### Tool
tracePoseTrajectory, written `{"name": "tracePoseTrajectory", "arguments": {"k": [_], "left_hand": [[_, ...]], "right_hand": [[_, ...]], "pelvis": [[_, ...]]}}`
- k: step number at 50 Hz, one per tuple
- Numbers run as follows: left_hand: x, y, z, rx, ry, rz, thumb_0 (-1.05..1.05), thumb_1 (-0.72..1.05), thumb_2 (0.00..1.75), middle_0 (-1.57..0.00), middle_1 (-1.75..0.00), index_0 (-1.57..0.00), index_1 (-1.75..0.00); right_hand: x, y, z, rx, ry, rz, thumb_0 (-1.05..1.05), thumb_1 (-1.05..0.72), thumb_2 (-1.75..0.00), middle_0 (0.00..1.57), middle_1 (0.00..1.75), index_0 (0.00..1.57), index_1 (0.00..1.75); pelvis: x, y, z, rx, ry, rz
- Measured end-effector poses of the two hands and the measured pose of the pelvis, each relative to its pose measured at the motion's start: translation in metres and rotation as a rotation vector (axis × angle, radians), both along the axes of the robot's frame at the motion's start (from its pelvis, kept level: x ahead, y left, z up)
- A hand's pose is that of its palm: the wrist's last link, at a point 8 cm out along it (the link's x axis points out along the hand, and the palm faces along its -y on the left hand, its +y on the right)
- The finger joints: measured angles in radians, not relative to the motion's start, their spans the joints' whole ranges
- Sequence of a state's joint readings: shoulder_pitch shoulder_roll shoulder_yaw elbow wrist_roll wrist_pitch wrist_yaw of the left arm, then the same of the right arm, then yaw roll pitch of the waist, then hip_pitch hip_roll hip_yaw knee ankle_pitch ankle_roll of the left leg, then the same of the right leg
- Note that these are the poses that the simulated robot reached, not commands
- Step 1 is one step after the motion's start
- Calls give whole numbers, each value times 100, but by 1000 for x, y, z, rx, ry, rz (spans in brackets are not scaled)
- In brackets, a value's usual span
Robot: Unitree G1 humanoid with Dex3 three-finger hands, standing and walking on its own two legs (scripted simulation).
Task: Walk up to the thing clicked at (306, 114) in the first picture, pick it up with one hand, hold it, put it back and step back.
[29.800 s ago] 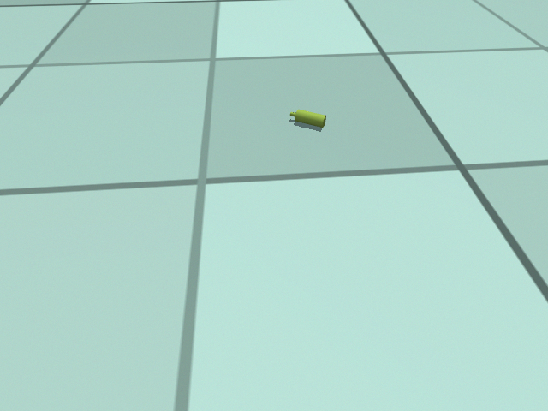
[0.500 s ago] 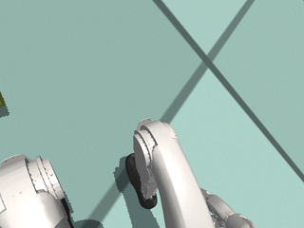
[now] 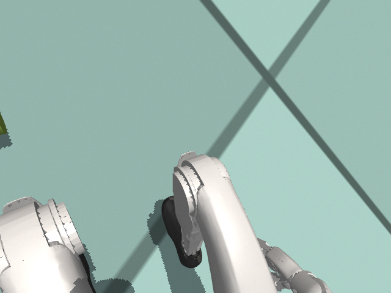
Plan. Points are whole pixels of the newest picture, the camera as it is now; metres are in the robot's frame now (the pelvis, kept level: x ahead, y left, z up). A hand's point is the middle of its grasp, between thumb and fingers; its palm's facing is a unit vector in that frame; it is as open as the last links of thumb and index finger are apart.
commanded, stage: withdraw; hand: left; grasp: from above
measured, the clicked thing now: out of the picture +0.45 +0.38 -0.26
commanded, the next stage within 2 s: home in 0.90 s
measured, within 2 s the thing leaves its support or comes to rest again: neither
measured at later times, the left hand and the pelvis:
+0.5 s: hand out of the picture +0.44 +0.38 -0.05, palm faces -0.41 -0.09 -0.91, open 14.1 cm; pelvis +0.00 -0.01 +0.05, yaw +6 degrees
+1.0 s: hand out of the picture +0.43 +0.36 -0.14, palm faces -0.42 -0.12 -0.90, open 14.0 cm; pelvis -0.02 -0.01 +0.02, yaw +5 degrees
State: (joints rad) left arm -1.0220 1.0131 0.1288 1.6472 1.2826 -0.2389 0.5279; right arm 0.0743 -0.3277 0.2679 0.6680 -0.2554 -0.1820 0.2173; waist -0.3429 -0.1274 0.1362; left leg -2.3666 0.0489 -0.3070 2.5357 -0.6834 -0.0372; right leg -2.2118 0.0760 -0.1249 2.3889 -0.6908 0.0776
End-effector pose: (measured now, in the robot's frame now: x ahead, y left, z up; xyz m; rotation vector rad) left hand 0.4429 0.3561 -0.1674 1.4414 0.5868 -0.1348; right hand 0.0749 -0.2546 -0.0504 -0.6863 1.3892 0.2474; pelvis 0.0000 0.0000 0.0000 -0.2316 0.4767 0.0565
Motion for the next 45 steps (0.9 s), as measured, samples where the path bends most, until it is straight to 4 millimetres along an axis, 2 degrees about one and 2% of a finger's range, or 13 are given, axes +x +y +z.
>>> {"name": "tracePoseTrajectory", "arguments": {"k": [5, 10, 16, 23, 28, 32, 35, 40, 45], "left_hand": [[5, 0, 6, 7, -38, 1, -1, -50, 99, -9, -101, -9, -101], [11, 2, 30, 35, -115, 13, 0, -50, 98, -8, -101, -9, -101], [10, 9, 85, 86, -138, 43, 0, -51, 98, -8, -100, -9, -100], [1, 18, 160, 102, -54, 68, 0, -52, 99, -8, -99, -8, -100], [-6, 15, 188, 66, 24, 50, 0, -52, 100, -8, -99, -8, -100], [-11, 11, 190, 35, 49, 19, 0, -52, 100, -9, -99, -8, -100], [-14, 9, 181, 21, 58, -7, 0, -51, 100, -9, -99, -8, -100], [-18, 5, 151, 12, 57, -48, 0, -51, 100, -9, -99, -9, -100], [-19, 2, 113, 7, 44, -63, 0, -50, 99, -9, -99, -9, -99]], "right_hand": [[-1, 0, -1, 8, 2, -4, 0, -91, -90, 20, 30, 20, 30], [0, -1, -4, 30, 0, -43, 0, -91, -90, 20, 30, 20, 30], [12, -2, -9, 81, -41, -131, 0, -91, -90, 20, 30, 20, 30], [32, -1, -1, 125, -102, -200, 0, -91, -91, 20, 30, 20, 30], [38, -4, 16, 109, -135, -205, 0, -91, -91, 20, 30, 20, 30], [34, -11, 27, 67, -134, -195, 0, -91, -90, 20, 30, 20, 30], [27, -17, 30, 29, -118, -186, 0, -91, -90, 20, 30, 20, 30], [11, -25, 27, -29, -77, -176, 0, -91, -90, 20, 30, 20, 30], [-7, -27, 16, -60, -33, -173, 0, -91, -90, 20, 30, 20, 30]], "pelvis": [[0, -1, 0, 3, 3, 0], [3, -2, 3, 9, 31, 5], [5, -4, 15, 28, 77, 23], [0, -6, 44, 61, 99, 54], [-6, -8, 63, 74, 97, 68], [-10, -10, 70, 79, 94, 73], [-13, -11, 69, 79, 92, 75], [-16, -11, 58, 74, 83, 72], [-17, -10, 40, 67, 67, 67]]}}
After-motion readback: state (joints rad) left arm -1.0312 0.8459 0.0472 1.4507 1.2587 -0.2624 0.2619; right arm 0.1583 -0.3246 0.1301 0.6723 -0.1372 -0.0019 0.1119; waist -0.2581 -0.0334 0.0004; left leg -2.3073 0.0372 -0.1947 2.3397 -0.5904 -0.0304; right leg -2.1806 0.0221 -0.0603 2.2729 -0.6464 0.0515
